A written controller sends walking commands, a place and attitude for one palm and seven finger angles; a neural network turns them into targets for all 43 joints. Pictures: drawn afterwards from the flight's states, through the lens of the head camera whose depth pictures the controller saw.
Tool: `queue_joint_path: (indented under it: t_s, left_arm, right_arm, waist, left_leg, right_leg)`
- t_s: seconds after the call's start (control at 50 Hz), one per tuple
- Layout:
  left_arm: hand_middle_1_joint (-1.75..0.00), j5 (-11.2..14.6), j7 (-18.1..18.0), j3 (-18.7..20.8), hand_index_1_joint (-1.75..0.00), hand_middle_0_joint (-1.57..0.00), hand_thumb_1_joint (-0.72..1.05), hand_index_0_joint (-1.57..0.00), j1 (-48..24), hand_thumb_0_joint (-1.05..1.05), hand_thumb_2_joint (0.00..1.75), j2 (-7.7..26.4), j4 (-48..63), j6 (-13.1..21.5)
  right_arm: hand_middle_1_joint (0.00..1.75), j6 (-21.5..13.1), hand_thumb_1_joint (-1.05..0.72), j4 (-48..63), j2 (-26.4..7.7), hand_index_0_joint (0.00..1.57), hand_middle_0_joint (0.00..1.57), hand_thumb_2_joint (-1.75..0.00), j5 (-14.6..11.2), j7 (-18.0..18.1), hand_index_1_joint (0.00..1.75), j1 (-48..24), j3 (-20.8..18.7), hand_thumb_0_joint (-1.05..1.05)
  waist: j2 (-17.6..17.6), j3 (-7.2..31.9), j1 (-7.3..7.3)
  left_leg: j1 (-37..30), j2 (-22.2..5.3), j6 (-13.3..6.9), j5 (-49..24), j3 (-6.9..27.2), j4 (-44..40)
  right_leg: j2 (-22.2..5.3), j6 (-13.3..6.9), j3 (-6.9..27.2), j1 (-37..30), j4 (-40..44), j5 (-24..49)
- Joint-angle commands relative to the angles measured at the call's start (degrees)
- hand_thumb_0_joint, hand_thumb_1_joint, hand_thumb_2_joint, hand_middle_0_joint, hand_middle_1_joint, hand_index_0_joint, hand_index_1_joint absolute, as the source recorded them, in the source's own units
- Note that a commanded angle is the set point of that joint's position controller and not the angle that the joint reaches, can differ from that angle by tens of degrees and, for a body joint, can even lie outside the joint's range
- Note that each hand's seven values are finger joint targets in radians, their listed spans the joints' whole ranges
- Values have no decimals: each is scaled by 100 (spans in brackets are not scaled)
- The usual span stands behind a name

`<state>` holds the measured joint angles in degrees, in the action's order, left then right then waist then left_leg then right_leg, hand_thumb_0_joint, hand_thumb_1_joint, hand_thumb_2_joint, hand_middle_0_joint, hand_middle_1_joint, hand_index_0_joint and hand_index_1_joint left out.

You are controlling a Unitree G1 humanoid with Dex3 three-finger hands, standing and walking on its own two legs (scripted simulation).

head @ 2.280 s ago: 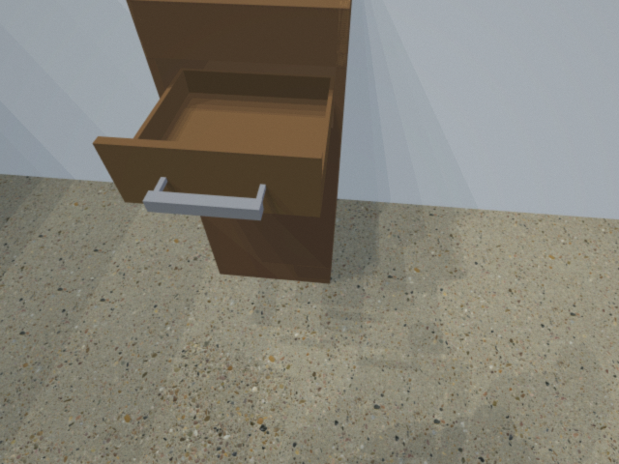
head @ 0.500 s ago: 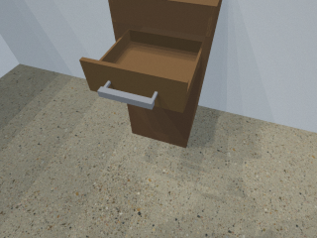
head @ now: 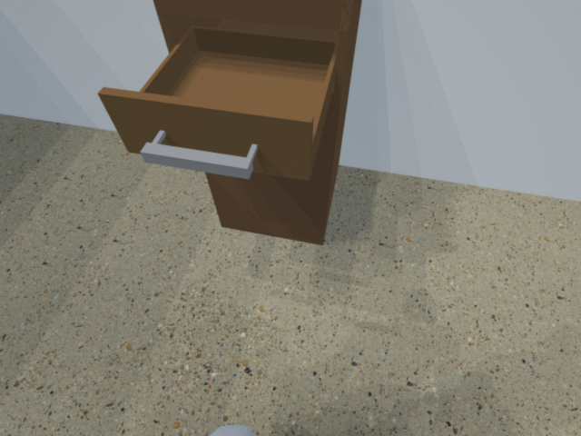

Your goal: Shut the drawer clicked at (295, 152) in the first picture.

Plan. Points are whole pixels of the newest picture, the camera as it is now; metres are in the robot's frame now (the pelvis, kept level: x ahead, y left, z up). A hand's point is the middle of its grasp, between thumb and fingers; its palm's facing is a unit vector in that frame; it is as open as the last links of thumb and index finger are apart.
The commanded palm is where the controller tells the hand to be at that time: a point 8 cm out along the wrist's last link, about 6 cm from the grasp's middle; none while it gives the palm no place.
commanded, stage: turn to face it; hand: left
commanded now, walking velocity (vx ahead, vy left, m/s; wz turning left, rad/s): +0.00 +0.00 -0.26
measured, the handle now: (201, 151) +0.56 +0.20 +0.02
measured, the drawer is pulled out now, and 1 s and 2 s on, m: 0.30 0.30 0.30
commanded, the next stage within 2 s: take the last steps up to it in 0.08 s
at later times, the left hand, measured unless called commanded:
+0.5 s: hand out of the picture +0.06 +0.17 -0.17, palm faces -0.03 -0.98 -0.20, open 7.4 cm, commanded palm none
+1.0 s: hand (226, 374) +0.22 +0.13 -0.16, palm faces -0.02 -0.97 -0.24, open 7.2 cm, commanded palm none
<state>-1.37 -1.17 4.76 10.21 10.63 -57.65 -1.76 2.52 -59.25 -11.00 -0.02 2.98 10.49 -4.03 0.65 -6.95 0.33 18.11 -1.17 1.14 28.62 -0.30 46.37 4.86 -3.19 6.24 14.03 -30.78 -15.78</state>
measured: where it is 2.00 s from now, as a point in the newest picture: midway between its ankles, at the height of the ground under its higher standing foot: outside the picture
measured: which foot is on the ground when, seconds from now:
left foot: down 0.00-0.32, up 0.34-0.54, down 0.56-0.80, up 0.82-1.00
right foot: down 0.00-0.56, up 0.58-0.78, down 0.80-1.00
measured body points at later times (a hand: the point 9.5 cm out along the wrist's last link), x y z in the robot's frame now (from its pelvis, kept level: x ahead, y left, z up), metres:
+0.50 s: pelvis +0.03 -0.01 +0.00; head +0.07 -0.02 +0.45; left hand +0.06 +0.22 -0.15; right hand +0.04 -0.25 -0.15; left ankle +0.05 +0.11 -0.71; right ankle -0.02 -0.12 -0.74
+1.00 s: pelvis +0.17 -0.05 +0.01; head +0.21 -0.07 +0.46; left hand +0.22 +0.18 -0.14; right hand +0.14 -0.27 -0.16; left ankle +0.20 +0.09 -0.70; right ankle +0.12 -0.13 -0.74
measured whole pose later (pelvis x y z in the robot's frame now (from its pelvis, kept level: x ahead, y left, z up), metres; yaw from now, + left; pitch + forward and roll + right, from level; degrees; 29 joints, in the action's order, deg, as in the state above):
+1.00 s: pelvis +0.17 -0.05 +0.01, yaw -5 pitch +0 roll +2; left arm -1.2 -1.6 4.1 12.5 8.7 -60.3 2.8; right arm -0.1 -62.5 -8.0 0.5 0.7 15.8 -2.7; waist -0.2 -5.5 -0.4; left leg 22.6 -2.8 1.6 20.1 -3.9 44.0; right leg -1.9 -2.5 -5.9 7.9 -24.9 -17.0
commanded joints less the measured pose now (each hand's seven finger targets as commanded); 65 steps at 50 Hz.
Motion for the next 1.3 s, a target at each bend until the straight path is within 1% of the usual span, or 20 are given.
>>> queue_joint_path:
  t_s: [0.0,0.04,0.08,0.1,0.18,0.26,0.3,0.32,0.48,0.54,0.56,0.66,0.72,0.74,0.78,0.98,1.1,1.22,1.26,1.28]
  left_arm:
    - [-30,-7,-89,222,-30,-20,90,-20,185,0,90,1015,273,22]
    - [-30,74,-46,180,-30,-20,90,-20,81,0,90,889,332,-3]
    - [-30,111,47,121,-30,-20,90,-20,28,0,90,547,502,-21]
    - [-30,59,54,108,-30,-20,90,-20,-10,0,90,531,574,-15]
    - [-30,64,147,112,-30,-20,90,-20,-62,0,90,426,488,-72]
    - [-30,1,207,70,-30,-20,90,-20,628,0,90,478,220,115]
    - [-30,-30,98,213,-30,-20,90,-20,1130,0,90,1344,46,214]
    - [-30,-26,94,202,-30,-20,90,-20,1137,0,90,1401,61,218]
    - [-30,34,97,154,-30,-20,90,-20,525,0,90,848,-57,337]
    - [-30,69,152,18,-30,-20,90,-20,179,0,90,244,202,339]
    - [-30,-1,145,-6,-30,-20,90,-20,-74,0,90,250,299,358]
    - [-30,28,252,-88,-30,-20,90,-20,-94,0,90,61,162,348]
    - [-30,19,241,-42,-30,-20,90,-20,638,0,90,105,-128,340]
    - [-30,-2,204,25,-30,-20,90,-20,1061,0,90,304,-239,356]
    - [-30,-6,83,194,-30,-20,90,-20,1746,0,90,1179,-387,361]
    - [-30,34,-105,37,-30,-20,90,-20,727,0,90,531,-269,402]
    - [-30,68,-210,-61,-30,-20,90,-20,869,0,90,208,-37,139]
    - [-30,57,-72,61,-30,-20,90,-20,1083,0,90,389,-30,64]
    - [-30,-74,-96,128,-30,-20,90,-20,868,0,90,1061,73,93]
    - [-30,-51,-67,89,-30,-20,90,-20,666,0,90,1140,155,117]
  right_arm:
    - [30,-175,-90,346,-251,20,20,-90,-26,24,30,320,-14,0]
    - [30,-227,-90,228,-378,20,20,-90,6,55,30,627,1,0]
    - [30,-238,-90,392,-1056,20,20,-90,163,94,30,531,-101,0]
    - [30,-219,-90,504,-1078,20,20,-90,187,57,30,415,-107,0]
    - [30,-243,-90,542,-879,20,20,-90,247,57,30,65,-28,0]
    - [30,-217,-90,404,-897,20,20,-90,155,-47,30,295,-58,0]
    - [30,-230,-90,691,-441,20,20,-90,86,-181,30,36,16,0]
    - [30,-264,-90,731,-529,20,20,-90,134,-228,30,-153,-2,0]
    - [30,-425,-90,129,-139,20,20,-90,105,-268,30,704,51,0]
    - [30,-489,-90,-233,-1001,20,20,-90,245,-90,30,2182,-148,0]
    - [30,-474,-90,-228,-1000,20,20,-90,232,-109,30,2185,-128,0]
    - [30,-580,-90,-196,-546,20,20,-90,201,-78,30,1466,69,0]
    - [30,-472,-90,-239,-573,20,20,-90,142,-102,30,1226,51,0]
    - [30,-449,-90,-198,-440,20,20,-90,100,-131,30,1089,60,0]
    - [30,-399,-90,106,-170,20,20,-90,95,-223,30,799,79,0]
    - [30,-283,-90,-112,254,20,20,-90,52,-217,30,764,172,0]
    - [30,-206,-90,-52,-878,20,20,-90,83,-32,30,1097,-67,0]
    - [30,-76,-90,428,-975,20,20,-90,100,38,30,-106,-171,0]
    - [30,9,-90,604,-490,20,20,-90,7,-97,30,-134,-121,0]
    - [30,107,-90,587,-565,20,20,-90,25,-134,30,-313,-152,0]
  waist:
    - [-726,969,-100]
    - [-327,924,-257]
    - [1235,503,-229]
    - [775,335,-183]
    - [1125,401,-5]
    - [410,758,189]
    - [-1474,239,430]
    - [-956,118,477]
    - [-503,304,-152]
    - [1468,451,-728]
    - [939,242,-683]
    - [809,419,-190]
    - [430,607,160]
    - [-66,562,388]
    - [-1681,272,675]
    - [-735,497,4]
    - [1405,953,-212]
    - [500,1286,189]
    - [-1595,757,89]
    - [-1274,550,195]
  left_leg:
    - [-207,7,-11,-488,128,-1218]
    - [-1370,-228,-113,-1634,199,-2526]
    - [-1141,-2071,-1022,-2063,1993,-3208]
    - [-434,-2327,-1309,-1600,2135,-3285]
    - [-705,-1550,-1010,-3380,798,-2819]
    - [-322,-851,-532,-1253,210,-1942]
    - [1399,75,-4,504,-503,-15]
    - [1446,-88,-44,571,-140,621]
    - [-961,38,-74,-1368,-498,-1892]
    - [-2207,-2130,-1272,-323,2624,-3410]
    - [-1808,-2308,-1558,-143,2785,-3562]
    - [-1197,-1406,-1141,-2515,820,-3248]
    - [-194,-999,-809,-1218,295,-2705]
    - [434,-547,-552,-528,-4,-2083]
    - [1812,77,-147,722,-449,531]
    - [132,-24,68,-1626,-435,-1241]
    - [-1819,-1948,-1268,-8136,986,-2087]
    - [-1200,-1439,-847,-5354,515,-1540]
    - [260,56,-6,-856,-380,-336]
    - [184,206,58,518,79,783]
  right_leg:
    - [-1473,-784,1591,-909,604,3510]
    - [-1002,-289,1166,-14,355,2295]
    - [-92,241,-10,950,-982,-873]
    - [-176,269,-65,813,-1752,-1437]
    - [-432,287,-365,775,-2074,-1312]
    - [-308,218,-832,-891,550,-150]
    - [-2363,-749,2177,-1364,2111,-1219]
    - [-2531,-1162,2400,-986,2121,-1556]
    - [-1488,-546,403,121,1214,-398]
    - [-223,87,-997,2026,-1913,-1695]
    - [-483,-14,-606,2290,-2762,-1782]
    - [-871,124,-886,1172,-1614,-897]
    - [-546,147,-1289,-649,-156,-129]
    - [-743,83,-875,-1393,468,-219]
    - [-2996,-883,2162,-1645,2231,-1594]
    - [-1794,-407,-629,-1012,765,4365]
    - [-547,327,-971,625,-1807,-2035]
    - [-626,267,-696,-147,-43,-186]
    - [-2253,-320,1180,-477,1323,2695]
    - [-2789,-856,1406,193,1459,2753]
